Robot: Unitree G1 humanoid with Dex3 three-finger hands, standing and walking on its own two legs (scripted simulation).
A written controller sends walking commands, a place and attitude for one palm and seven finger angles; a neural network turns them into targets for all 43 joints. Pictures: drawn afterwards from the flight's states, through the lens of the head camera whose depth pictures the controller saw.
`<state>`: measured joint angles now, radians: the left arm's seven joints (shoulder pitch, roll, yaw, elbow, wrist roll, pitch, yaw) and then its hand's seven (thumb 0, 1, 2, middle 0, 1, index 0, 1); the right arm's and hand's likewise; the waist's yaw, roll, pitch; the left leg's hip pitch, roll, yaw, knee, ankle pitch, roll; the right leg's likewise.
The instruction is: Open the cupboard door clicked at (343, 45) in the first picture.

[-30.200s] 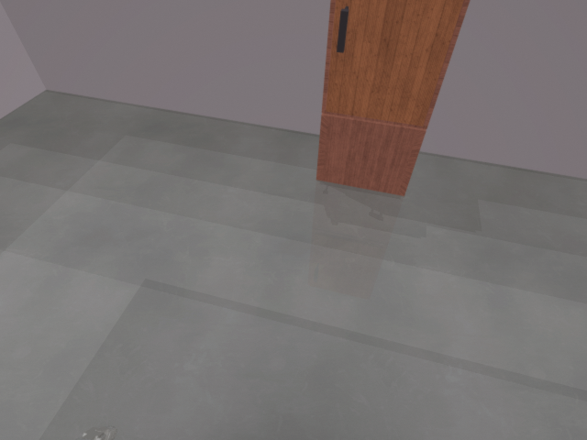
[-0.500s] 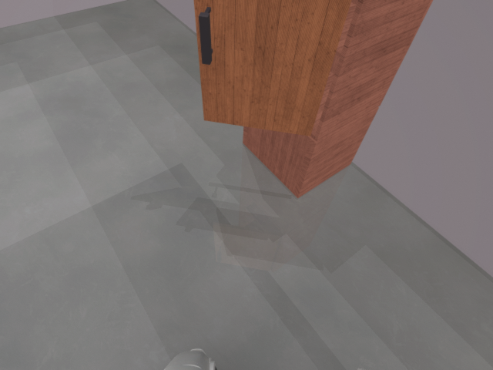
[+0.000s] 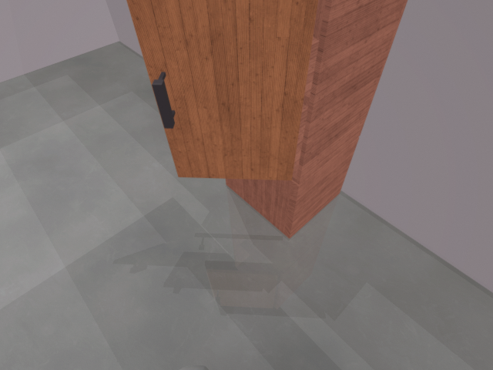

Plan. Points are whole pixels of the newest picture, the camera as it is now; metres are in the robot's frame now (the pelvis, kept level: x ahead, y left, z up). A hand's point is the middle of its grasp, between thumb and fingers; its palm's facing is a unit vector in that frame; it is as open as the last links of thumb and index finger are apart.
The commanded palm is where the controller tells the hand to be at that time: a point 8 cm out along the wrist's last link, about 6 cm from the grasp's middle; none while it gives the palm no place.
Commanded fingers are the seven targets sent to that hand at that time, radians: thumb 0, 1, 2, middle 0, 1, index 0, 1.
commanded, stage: take the last steps up to it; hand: left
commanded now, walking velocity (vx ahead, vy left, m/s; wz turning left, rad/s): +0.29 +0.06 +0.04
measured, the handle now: (166, 100) +0.76 +0.25 +0.00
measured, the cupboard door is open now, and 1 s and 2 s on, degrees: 44 44 44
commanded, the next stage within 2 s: come to a stop and stand still in 0.30 s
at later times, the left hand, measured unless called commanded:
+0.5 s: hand (130, 341) +0.20 +0.25 -0.18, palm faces +0.05 -0.98 -0.17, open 7.3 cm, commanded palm none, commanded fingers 0.00 0.90 0.90 -0.20 -0.30 -0.20 -0.30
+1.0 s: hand (134, 315) +0.26 +0.26 -0.19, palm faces +0.04 -0.98 -0.20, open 7.4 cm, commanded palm none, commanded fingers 0.00 0.90 0.90 -0.20 -0.30 -0.20 -0.30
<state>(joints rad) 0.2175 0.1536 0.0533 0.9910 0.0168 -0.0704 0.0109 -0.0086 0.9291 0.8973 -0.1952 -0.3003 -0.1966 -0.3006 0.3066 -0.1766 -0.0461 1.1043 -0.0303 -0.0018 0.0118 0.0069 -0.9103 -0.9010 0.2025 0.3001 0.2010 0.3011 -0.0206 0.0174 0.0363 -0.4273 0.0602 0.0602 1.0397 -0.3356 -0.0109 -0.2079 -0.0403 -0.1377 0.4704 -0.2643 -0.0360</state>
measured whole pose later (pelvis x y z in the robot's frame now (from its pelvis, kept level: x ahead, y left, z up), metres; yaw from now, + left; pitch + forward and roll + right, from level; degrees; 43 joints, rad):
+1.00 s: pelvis +0.19 +0.08 -0.02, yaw +0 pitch -1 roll +0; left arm 0.18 0.19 0.03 0.99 0.02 0.03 0.05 0.00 0.91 0.90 -0.20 -0.30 -0.20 -0.30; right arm 0.20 -0.18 -0.05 0.98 -0.02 0.03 -0.02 0.00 -0.91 -0.90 0.20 0.30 0.20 0.30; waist 0.00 -0.04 0.06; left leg -0.26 0.01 0.06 0.62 -0.33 0.00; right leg -0.35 -0.07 -0.07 0.64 -0.29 0.01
